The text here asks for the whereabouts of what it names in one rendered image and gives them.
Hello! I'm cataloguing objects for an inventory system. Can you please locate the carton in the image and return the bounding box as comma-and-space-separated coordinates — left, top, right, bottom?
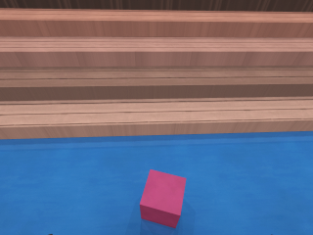
140, 169, 187, 228

